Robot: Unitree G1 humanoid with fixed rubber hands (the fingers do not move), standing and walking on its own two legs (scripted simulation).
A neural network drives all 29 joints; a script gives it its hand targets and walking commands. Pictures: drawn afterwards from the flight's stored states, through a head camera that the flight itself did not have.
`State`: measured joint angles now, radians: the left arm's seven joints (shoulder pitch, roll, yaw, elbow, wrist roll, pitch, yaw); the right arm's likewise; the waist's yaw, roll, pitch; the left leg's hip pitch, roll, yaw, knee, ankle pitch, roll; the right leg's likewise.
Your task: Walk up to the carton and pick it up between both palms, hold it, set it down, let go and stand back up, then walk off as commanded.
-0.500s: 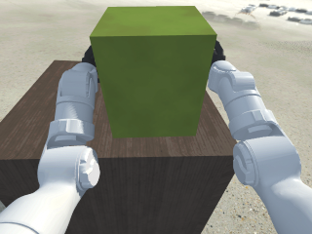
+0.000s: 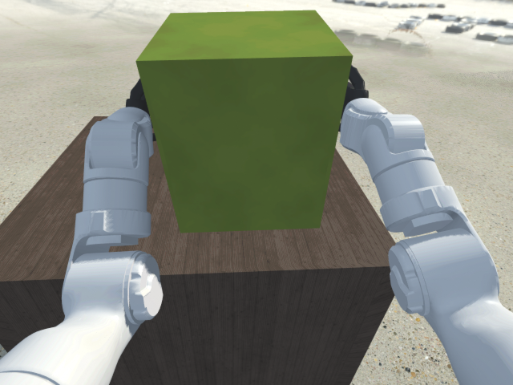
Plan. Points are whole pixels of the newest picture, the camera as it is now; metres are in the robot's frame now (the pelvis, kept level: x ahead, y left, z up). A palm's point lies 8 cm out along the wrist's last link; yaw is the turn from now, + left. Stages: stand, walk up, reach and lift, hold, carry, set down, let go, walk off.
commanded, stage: reach and lift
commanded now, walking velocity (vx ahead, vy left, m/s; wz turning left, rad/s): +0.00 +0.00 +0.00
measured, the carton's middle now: (246, 123) +0.38 +0.01 +0.29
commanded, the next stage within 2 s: hold in 0.12 s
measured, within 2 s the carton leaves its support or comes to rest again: neither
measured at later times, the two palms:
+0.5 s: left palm (131, 107) +0.35 +0.16 +0.32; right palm (362, 91) +0.35 -0.14 +0.35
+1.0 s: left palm (134, 111) +0.37 +0.16 +0.31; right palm (357, 97) +0.36 -0.14 +0.34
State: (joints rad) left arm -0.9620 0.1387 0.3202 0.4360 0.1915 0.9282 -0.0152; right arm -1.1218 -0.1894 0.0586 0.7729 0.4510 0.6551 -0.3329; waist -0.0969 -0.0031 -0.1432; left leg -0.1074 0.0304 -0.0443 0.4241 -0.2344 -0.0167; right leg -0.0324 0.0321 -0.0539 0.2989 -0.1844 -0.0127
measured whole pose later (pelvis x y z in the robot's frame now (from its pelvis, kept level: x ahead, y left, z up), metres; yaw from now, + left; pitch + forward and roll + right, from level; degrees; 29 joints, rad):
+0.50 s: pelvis -0.02 -0.02 +0.00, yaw +0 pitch -2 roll -1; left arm -1.13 0.19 0.35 0.64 0.18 0.92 -0.03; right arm -1.30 -0.19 -0.02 0.95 0.38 0.70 -0.32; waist -0.06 -0.02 -0.21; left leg -0.19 0.04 -0.06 0.41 -0.19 -0.04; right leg -0.13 0.05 -0.05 0.33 -0.16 -0.04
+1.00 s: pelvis -0.01 -0.02 +0.00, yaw +1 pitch -2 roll -1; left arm -1.08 0.19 0.32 0.59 0.18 0.94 -0.04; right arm -1.25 -0.20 0.04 0.90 0.45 0.72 -0.34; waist -0.08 -0.01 -0.20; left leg -0.17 0.03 -0.08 0.41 -0.20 -0.04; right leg -0.10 0.05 -0.06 0.31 -0.18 -0.03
